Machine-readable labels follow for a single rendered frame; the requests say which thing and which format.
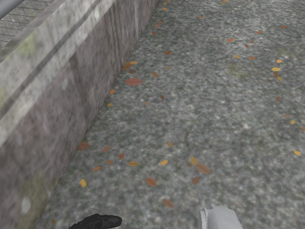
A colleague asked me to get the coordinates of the right robot thigh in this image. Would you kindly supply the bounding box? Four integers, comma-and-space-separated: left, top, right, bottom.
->
198, 205, 243, 229

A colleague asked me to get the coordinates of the left robot hand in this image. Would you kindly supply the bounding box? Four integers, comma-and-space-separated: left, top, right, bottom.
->
69, 214, 122, 229

